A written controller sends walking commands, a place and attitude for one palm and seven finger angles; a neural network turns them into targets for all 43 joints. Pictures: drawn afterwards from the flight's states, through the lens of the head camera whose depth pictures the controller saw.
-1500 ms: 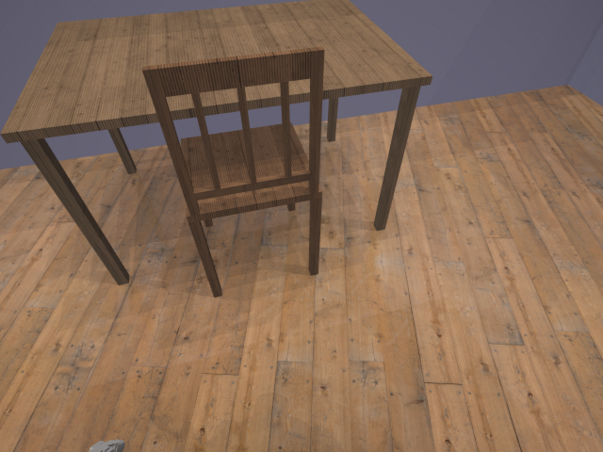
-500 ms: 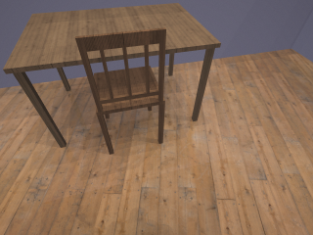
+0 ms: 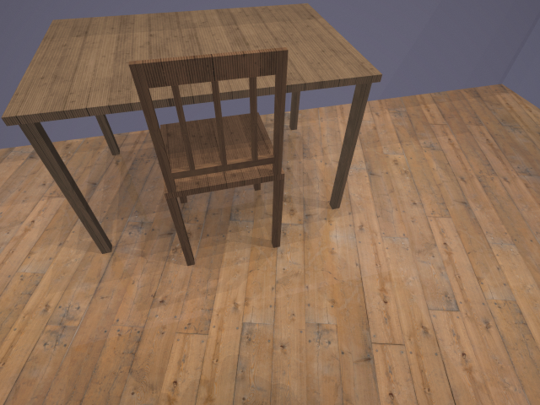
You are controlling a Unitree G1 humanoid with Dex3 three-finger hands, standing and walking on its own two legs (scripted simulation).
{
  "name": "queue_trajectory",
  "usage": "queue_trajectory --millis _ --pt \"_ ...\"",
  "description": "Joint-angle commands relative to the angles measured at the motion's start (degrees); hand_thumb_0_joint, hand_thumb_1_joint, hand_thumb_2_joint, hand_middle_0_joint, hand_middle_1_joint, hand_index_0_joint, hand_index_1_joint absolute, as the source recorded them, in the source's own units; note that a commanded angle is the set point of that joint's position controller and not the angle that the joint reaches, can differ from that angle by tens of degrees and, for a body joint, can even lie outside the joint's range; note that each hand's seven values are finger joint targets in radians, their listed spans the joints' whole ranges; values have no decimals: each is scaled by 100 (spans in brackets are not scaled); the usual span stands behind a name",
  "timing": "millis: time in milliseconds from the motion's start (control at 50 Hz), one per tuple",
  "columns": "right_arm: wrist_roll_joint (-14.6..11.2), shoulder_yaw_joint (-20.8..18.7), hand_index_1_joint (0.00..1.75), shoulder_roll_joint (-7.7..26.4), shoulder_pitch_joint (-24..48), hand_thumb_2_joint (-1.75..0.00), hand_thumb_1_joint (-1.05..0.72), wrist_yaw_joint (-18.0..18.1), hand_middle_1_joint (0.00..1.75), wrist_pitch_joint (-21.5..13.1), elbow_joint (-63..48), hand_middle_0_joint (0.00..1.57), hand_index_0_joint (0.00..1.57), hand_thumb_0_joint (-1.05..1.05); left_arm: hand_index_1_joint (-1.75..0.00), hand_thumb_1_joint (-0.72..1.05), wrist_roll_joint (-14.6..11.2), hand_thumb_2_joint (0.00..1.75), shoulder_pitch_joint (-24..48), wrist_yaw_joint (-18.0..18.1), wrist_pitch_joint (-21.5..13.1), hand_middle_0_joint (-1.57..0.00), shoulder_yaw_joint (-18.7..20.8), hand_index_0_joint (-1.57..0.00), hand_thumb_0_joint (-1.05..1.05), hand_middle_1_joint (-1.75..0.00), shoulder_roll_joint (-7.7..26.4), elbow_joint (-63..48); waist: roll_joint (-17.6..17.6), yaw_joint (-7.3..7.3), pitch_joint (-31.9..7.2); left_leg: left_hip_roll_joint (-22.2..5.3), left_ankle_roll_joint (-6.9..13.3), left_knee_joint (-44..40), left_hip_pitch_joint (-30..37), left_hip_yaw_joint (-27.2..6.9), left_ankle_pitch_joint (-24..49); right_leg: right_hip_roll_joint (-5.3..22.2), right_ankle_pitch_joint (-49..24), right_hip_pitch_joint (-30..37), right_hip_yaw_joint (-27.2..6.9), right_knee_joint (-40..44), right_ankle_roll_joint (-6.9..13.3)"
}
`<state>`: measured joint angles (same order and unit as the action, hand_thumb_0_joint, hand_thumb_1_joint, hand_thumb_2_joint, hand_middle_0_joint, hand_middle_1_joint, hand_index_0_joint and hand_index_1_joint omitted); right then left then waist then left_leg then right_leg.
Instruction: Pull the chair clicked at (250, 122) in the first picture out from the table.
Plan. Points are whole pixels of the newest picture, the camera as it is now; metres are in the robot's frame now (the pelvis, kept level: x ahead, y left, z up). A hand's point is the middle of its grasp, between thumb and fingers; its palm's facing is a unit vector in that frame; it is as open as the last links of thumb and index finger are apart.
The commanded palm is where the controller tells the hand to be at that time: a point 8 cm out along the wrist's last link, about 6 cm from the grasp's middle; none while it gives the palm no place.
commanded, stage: walk to a spot facing it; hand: left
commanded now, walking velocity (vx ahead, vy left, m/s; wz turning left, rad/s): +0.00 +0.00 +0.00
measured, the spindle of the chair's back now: (219, 126) +0.87 +0.21 -0.09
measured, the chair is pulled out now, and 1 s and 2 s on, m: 0.00 0.00 0.00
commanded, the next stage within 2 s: none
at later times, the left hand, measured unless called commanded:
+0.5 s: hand out of the picture +0.05 +0.18 -0.18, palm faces -0.16 -0.95 -0.28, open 7.4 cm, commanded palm none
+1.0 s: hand out of the picture +0.10 +0.20 -0.18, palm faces -0.34 -0.92 -0.21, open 7.4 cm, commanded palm none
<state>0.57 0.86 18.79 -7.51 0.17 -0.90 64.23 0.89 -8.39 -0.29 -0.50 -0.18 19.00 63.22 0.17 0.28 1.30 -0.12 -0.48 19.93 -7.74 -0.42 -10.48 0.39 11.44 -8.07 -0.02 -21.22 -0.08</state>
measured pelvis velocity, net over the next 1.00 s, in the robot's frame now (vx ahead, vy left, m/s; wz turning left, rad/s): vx -0.01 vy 0.02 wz -0.46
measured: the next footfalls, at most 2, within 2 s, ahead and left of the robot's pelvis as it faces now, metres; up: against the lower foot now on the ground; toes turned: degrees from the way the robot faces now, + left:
left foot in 0.96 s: +0.04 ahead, +0.11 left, +0.00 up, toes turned -26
right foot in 1.52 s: +0.17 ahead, -0.23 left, +0.00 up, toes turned -54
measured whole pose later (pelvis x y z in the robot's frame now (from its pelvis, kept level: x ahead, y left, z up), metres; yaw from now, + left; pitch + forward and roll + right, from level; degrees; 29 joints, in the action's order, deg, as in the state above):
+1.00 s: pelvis -0.01 +0.02 -0.01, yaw -27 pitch +2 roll -1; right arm 0.8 -2.2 12.8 -11.9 1.3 -1.2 51.8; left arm 1.3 -18.6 -1.3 2.8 5.0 13.8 54.0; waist 1.8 2.5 -2.0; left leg 0.8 1.6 26.5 -10.8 0.5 -17.9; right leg -7.2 18.6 -22.4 -9.8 -34.6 0.3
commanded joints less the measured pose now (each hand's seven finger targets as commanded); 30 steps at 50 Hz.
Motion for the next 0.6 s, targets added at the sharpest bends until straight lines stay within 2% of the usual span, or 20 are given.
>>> queue_trajectory --millis 0,60,140,200,260,280,300,320,340,360,380,400,420,440,460,480,500,520,560,580 --pt "-12 -238 30 1105 262 -90 -90 64 30 -123 -356 20 20 0 -30 90 -19 90 210 108 -127 -20 205 -20 0 -30 1156 -378 -17 -9 -309 -675 178 -272 62 -543 785 640 -704 -6 -566 367 138" --pt "1 -268 30 1164 254 -90 -90 79 30 -125 -369 20 20 0 -30 90 -14 90 264 96 -114 -20 231 -20 0 -30 1207 -417 25 -28 -232 -701 165 -239 148 -467 709 601 -745 -160 -686 358 174" --pt "10 -206 30 503 -143 -90 -90 124 30 -4 -424 20 20 0 -30 90 -20 90 -89 112 96 -20 184 -20 0 -30 626 -474 15 -47 -249 -739 56 168 141 -114 666 556 -1164 -457 -836 -54 110" --pt "16 -314 30 593 -265 -90 -90 162 30 53 -631 20 20 0 -30 90 2 90 -176 90 187 -20 258 -20 0 -30 617 -680 -57 -60 -220 -908 122 237 163 -81 526 384 -1073 -830 -824 -457 98" --pt "23 -436 30 707 -229 -90 -90 173 30 85 -869 20 20 0 -30 90 15 90 -276 41 244 -20 307 -20 0 -30 522 -883 -381 -19 -141 -1246 328 160 56 -229 409 122 -693 -1158 -639 -1071 28" --pt "24 -463 30 743 -203 -90 -90 169 30 94 -939 20 20 0 -30 90 13 90 -340 29 264 -20 316 -20 0 -30 479 -925 -569 7 -106 -1414 439 82 -24 -293 407 35 -372 -1228 -531 -1397 8" --pt "23 -503 30 751 -195 -90 -90 167 30 84 -1000 20 20 0 -30 90 21 90 -368 16 288 -20 334 -20 0 -30 411 -982 -792 14 -56 -1643 602 -20 -158 -405 552 -47 311 -1290 -384 -1855 -29" --pt "28 -532 30 744 -163 -90 -90 162 30 68 -1046 20 20 0 -30 90 27 90 -443 5 307 -20 353 -20 0 -30 320 -1034 -977 47 -61 -1865 787 -95 -213 -428 808 -64 1067 -1352 -190 -2347 -74" --pt "38 -553 30 727 -78 -90 -90 155 30 64 -1124 20 20 0 -30 90 20 90 -539 -5 320 -20 376 -20 0 -30 250 -1061 -1122 103 -56 -1998 903 -64 -298 -361 985 28 1442 -1326 -103 -2582 -94" --pt "46 -568 30 688 -18 -90 -90 148 30 65 -1192 20 20 0 -30 90 20 90 -633 -16 321 -20 394 -20 0 -30 228 -1095 -1076 145 -72 -2027 909 94 -425 -233 1070 129 1504 -1178 -105 -2529 -78" --pt "45 -593 30 692 144 -90 -90 147 30 82 -1270 20 20 0 -30 90 21 90 -861 -26 312 -20 419 -20 0 -30 210 -1076 -923 285 -77 -1989 793 423 -557 -4 976 168 1253 -999 -101 -2263 -56" --pt "43 -603 30 637 213 -90 -90 145 30 106 -1312 20 20 0 -30 90 42 90 -1134 -34 281 -20 452 -20 0 -30 209 -1029 -612 420 -80 -1767 555 1044 -879 267 716 187 643 -562 -130 -1587 -38" --pt "20 -576 30 401 157 -90 -90 122 30 163 -1361 20 20 0 -30 90 96 90 -1346 -6 207 -20 518 -20 0 -30 469 -1010 576 502 -60 -1059 100 2295 -1303 755 -322 547 -297 -346 -928 -370 106" --pt "-5 -483 30 -97 34 -90 -90 90 30 193 -1555 20 20 0 -30 90 134 90 -1361 87 139 -20 633 -20 0 -30 1083 -1083 2266 398 -26 -168 -248 3785 -2521 850 -2322 1917 -1322 -173 -3171 544 576" --pt "1 -512 30 92 135 -90 -90 116 30 242 -1583 20 20 0 -30 90 43 90 -1459 146 172 -20 620 -20 0 -30 1035 -1120 1575 441 -146 -257 -150 4281 -2370 0 -2282 1970 -1322 -337 -3054 604 832" --pt "-1 -544 30 113 89 -90 -90 109 30 275 -1522 20 20 0 -30 90 28 90 -1236 179 160 -20 626 -20 0 -30 835 -1172 1513 299 -47 -342 -114 4484 -2375 -95 -1875 1653 -894 -533 -2840 692 686" --pt "-9 -558 30 120 80 -90 -90 105 30 257 -1442 20 20 0 -30 90 23 90 -934 170 169 -20 622 -20 0 -30 717 -1259 1048 199 70 -394 -127 4714 -2456 -176 -1547 1527 -387 -642 -2789 630 772" --pt "14 -558 30 126 11 -90 -90 87 30 231 -1382 20 20 0 -30 90 -5 90 -735 145 148 -20 586 -20 0 -30 586 -1336 717 103 91 -444 -168 4740 -2449 -195 -1148 1303 -432 -611 -2440 531 788" --pt "38 -551 30 39 -49 -90 -90 80 30 216 -1339 20 20 0 -30 90 -25 90 -833 126 92 -20 570 -20 0 -30 454 -1368 412 99 -223 -401 -241 4554 -2335 -128 -867 1098 -721 -357 -2199 416 807" --pt "41 -551 30 6 -130 -90 -90 85 30 208 -1325 20 20 0 -30 90 -17 90 -897 137 78 -20 578 -20 0 -30 443 -1356 454 101 -389 -406 -269 4388 -2304 -115 -843 1069 -824 -163 -2099 351 818"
